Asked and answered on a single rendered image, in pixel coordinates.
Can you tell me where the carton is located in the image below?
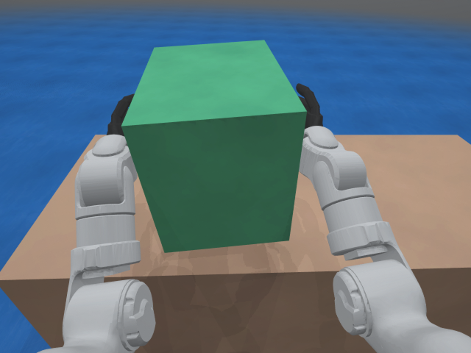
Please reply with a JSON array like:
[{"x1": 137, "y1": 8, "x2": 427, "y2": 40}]
[{"x1": 121, "y1": 40, "x2": 307, "y2": 253}]

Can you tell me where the robot right forearm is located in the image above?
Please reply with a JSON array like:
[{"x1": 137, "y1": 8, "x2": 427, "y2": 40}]
[{"x1": 299, "y1": 126, "x2": 427, "y2": 313}]

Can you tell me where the robot left forearm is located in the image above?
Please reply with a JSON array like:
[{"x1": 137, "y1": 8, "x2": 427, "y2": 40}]
[{"x1": 63, "y1": 135, "x2": 141, "y2": 340}]

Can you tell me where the left robot upper arm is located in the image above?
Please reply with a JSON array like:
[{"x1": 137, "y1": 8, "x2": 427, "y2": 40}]
[{"x1": 37, "y1": 279, "x2": 155, "y2": 353}]

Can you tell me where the right robot upper arm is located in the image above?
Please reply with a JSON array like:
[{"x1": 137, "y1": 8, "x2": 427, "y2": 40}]
[{"x1": 333, "y1": 259, "x2": 471, "y2": 353}]

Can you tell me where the right robot hand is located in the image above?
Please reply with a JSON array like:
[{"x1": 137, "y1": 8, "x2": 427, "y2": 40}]
[{"x1": 296, "y1": 83, "x2": 323, "y2": 129}]

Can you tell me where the left robot hand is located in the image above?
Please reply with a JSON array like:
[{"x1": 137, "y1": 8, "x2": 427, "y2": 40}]
[{"x1": 107, "y1": 94, "x2": 135, "y2": 136}]

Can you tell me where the pedestal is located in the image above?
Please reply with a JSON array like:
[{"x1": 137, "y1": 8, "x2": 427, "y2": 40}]
[{"x1": 0, "y1": 135, "x2": 471, "y2": 353}]

